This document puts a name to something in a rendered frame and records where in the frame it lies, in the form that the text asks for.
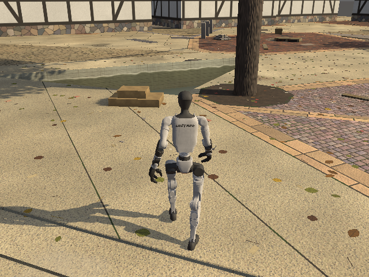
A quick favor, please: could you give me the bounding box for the left robot foot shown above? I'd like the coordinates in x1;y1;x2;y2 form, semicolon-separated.
169;208;177;221

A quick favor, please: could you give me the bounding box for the robot right shin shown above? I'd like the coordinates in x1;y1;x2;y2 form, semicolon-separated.
190;201;201;242

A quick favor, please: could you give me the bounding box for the robot right upper arm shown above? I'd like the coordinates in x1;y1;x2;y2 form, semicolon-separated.
197;116;211;147

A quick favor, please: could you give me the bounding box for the right robot forearm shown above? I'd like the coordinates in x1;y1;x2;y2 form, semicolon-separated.
204;139;212;156

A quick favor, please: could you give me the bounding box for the robot left hand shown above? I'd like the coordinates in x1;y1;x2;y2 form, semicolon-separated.
149;167;162;184

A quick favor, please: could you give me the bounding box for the robot left upper arm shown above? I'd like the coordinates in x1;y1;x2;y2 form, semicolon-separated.
159;116;173;149

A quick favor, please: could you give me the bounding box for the left robot forearm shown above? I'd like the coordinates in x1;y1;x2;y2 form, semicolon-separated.
151;140;164;169

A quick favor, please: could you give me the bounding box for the robot right hand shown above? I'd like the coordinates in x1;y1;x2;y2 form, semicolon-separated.
198;152;212;163

